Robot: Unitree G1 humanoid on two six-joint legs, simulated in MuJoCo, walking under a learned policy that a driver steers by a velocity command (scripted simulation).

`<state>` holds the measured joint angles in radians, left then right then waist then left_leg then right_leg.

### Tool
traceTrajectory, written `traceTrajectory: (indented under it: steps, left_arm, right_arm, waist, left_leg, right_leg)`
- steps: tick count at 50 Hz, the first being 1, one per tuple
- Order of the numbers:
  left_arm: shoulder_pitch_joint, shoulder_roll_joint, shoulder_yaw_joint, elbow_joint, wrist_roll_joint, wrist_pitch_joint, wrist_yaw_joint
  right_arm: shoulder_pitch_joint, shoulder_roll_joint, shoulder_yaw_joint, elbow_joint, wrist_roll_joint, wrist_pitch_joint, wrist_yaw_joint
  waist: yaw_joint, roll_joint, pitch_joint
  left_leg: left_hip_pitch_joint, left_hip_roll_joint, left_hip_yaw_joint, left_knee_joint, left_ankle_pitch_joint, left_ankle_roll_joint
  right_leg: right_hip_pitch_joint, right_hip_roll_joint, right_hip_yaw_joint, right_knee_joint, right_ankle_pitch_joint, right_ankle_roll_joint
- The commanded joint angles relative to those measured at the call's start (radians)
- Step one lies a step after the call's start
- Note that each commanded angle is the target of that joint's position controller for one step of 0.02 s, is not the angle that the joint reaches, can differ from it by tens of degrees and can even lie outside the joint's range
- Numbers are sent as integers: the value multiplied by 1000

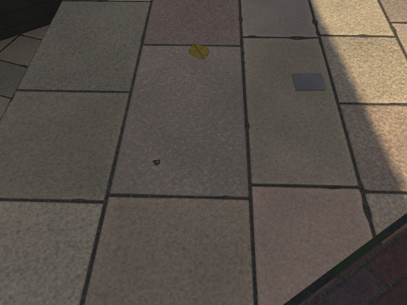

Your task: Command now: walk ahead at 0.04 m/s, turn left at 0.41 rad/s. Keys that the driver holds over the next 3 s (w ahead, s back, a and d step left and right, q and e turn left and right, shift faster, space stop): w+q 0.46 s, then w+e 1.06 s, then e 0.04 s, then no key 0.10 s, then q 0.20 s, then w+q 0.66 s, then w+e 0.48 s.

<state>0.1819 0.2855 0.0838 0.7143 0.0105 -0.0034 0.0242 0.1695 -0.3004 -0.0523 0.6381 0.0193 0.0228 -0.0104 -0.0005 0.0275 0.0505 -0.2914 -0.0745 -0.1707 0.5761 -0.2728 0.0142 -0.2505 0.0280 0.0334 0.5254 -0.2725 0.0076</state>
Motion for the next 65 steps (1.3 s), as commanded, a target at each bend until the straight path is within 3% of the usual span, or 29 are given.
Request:
traceTrajectory:
  steps: [1,2,3,4,6,10,15,17,18,19,20,21,23,24,28,36,40,42,43,44,45,46,48,49,53,56,59,64,65]
  left_arm:
    - [48,136,45,-54,2,-11,1]
    - [71,160,50,-50,4,-12,2]
    - [86,166,49,-59,6,-22,6]
    - [87,157,40,-64,4,-32,11]
    - [40,161,35,-68,-19,-42,20]
    - [47,190,40,-63,-17,-43,10]
    - [34,215,47,-39,-42,-49,-30]
    - [59,135,20,-33,-20,-53,-37]
    - [6,53,-5,-92,12,-63,-35]
    - [-51,85,-5,-145,-13,-90,-33]
    - [-80,146,9,-147,-50,-109,-41]
    - [-71,161,11,-135,-48,-120,-45]
    - [-45,151,13,-101,-2,-125,-41]
    - [-25,146,13,-81,0,-120,-48]
    - [-71,86,-14,-50,-5,-94,-55]
    - [-277,54,-45,-101,-38,-103,-99]
    - [-209,96,-26,-100,-27,-105,-110]
    - [29,163,12,-54,-29,-96,-93]
    - [199,224,30,-35,-27,-83,-76]
    - [235,278,42,-26,-36,-87,-80]
    - [250,180,25,-22,-46,-81,-70]
    - [188,171,19,-36,-37,-77,-59]
    - [80,148,11,-64,-24,-75,-51]
    - [55,135,4,-79,-10,-76,-46]
    - [36,152,10,-74,-24,-74,-30]
    - [70,181,20,-56,-34,-65,-18]
    - [141,188,24,-32,-44,-50,-13]
    - [145,133,12,-35,-33,-38,-15]
    - [157,60,-14,-50,-21,-42,-23]
  right_arm:
    - [-32,-114,-38,-111,5,-3,-3]
    - [-18,-88,-31,-115,7,0,0]
    - [-47,-116,-39,-129,5,-3,3]
    - [-60,-143,-51,-135,6,-6,8]
    - [-52,-115,-44,-130,5,-6,20]
    - [-77,-74,-23,-147,4,-17,44]
    - [43,-91,-29,-113,7,-24,46]
    - [239,-162,-72,-49,14,-20,32]
    - [348,-301,-102,-50,8,-26,16]
    - [329,-311,-89,-92,2,-58,29]
    - [294,-229,-66,-92,-2,-80,36]
    - [264,-182,-50,-89,-7,-91,38]
    - [179,-148,-36,-97,-18,-89,30]
    - [155,-136,-29,-98,-24,-88,23]
    - [193,-137,-25,-44,-17,-97,2]
    - [270,-156,-31,67,-14,-99,-3]
    - [256,-182,-39,80,-19,-76,-19]
    - [221,-197,-38,67,-27,-56,-30]
    - [225,-172,-23,39,-49,-63,-36]
    - [364,-34,17,25,-53,-83,-11]
    - [246,-131,5,17,-21,-118,4]
    - [128,-160,-4,-30,20,-142,16]
    - [56,-144,-1,-48,-16,-166,10]
    - [79,-141,-3,-50,-26,-160,11]
    - [90,-89,15,-56,-44,-126,6]
    - [-43,-47,33,-86,-44,-129,8]
    - [-114,-73,21,-101,-18,-138,14]
    - [31,-145,-29,-72,-11,-150,12]
    - [156,-194,-45,-66,-29,-153,4]
  waist:
    - [19,-122,-125]
    - [27,-234,-118]
    - [58,-257,-91]
    - [54,-170,-59]
    - [36,-132,-10]
    - [63,-148,-21]
    - [-3,-128,-36]
    - [-83,-3,-98]
    - [-111,306,-99]
    - [-114,272,-152]
    - [-104,162,-83]
    - [-76,116,-37]
    - [-20,54,-6]
    - [-2,71,-17]
    - [-25,33,-30]
    - [-97,31,69]
    - [-42,78,-37]
    - [89,82,-188]
    - [150,-17,-314]
    - [48,-277,-441]
    - [130,-150,-439]
    - [125,-118,-270]
    - [49,29,-103]
    - [10,-3,-88]
    - [-28,-56,-36]
    - [28,-75,-27]
    - [65,-98,-54]
    - [-34,-132,-109]
    - [-88,-31,-224]
  left_leg:
    - [-167,44,-58,55,27,41]
    - [-275,-16,54,196,-179,13]
    - [-386,35,85,421,-315,-4]
    - [-438,89,66,542,-288,-9]
    - [-477,135,76,522,-180,-23]
    - [-308,151,176,345,-91,-36]
    - [0,96,281,58,-21,13]
    - [276,45,258,-10,-46,62]
    - [425,293,-233,-187,-139,191]
    - [447,425,-678,-385,-394,348]
    - [423,446,-627,-410,-433,345]
    - [361,413,-520,-387,-356,313]
    - [244,321,-328,-362,-99,254]
    - [221,294,-253,-374,-1,236]
    - [237,249,-40,-386,354,194]
    - [304,279,113,-445,351,152]
    - [457,297,173,-241,963,114]
    - [389,259,227,103,1175,69]
    - [125,230,233,408,860,39]
    - [-325,1,151,790,-211,-48]
    - [-423,16,20,867,-251,-28]
    - [-490,72,17,833,-166,-12]
    - [-429,132,48,669,-76,-10]
    - [-365,149,47,638,-59,-19]
    - [-291,166,111,414,-17,-86]
    - [-183,123,136,153,240,-103]
    - [-116,81,109,9,353,-106]
    - [96,104,88,-97,195,-14]
    - [302,256,-54,-109,99,50]
  right_leg:
    - [182,-155,173,-123,52,-102]
    - [229,-294,323,-210,-37,-194]
    - [227,-428,454,-276,-110,-280]
    - [193,-449,468,-297,-202,-295]
    - [188,-376,343,-322,-256,-226]
    - [115,-288,94,-341,-124,-170]
    - [-5,-294,-33,-245,-151,-149]
    - [-137,-218,-154,88,-60,-89]
    - [-444,-88,-219,547,-260,11]
    - [-661,2,4,739,-324,18]
    - [-730,-61,58,784,-243,-9]
    - [-705,-94,54,737,-147,-32]
    - [-589,-134,55,591,-6,-26]
    - [-539,-134,39,552,50,-15]
    - [-498,-115,-13,356,250,30]
    - [-425,-65,-54,4,422,-34]
    - [-311,29,-113,-5,245,-108]
    - [12,76,-130,-32,252,-166]
    - [360,-93,113,7,271,-235]
    - [726,-354,688,-47,35,-449]
    - [719,-333,764,-178,-86,-410]
    - [585,-310,619,-218,-68,-362]
    - [286,-233,463,-265,145,-327]
    - [191,-206,418,-292,221,-330]
    - [-38,-149,281,-333,353,-329]
    - [-133,-72,201,-310,265,-261]
    - [-78,-91,263,-260,152,-222]
    - [6,-97,352,-15,90,-135]
    - [-75,-34,278,248,-11,-98]
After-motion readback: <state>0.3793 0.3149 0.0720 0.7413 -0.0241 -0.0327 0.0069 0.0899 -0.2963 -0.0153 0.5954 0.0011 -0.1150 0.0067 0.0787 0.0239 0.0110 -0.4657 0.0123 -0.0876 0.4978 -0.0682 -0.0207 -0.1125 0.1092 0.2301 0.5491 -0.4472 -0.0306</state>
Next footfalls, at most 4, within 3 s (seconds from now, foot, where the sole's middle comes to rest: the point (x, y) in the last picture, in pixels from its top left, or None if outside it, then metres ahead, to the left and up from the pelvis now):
0.34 left None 0.10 0.17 -0.77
0.84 right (185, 298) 0.50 0.10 -0.77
1.30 left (116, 231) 0.74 0.35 -0.77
1.78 right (197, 188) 0.92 0.07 -0.77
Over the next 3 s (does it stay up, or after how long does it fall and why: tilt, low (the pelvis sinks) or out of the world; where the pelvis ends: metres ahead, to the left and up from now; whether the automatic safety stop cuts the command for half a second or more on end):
stays up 1.30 0.23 0.01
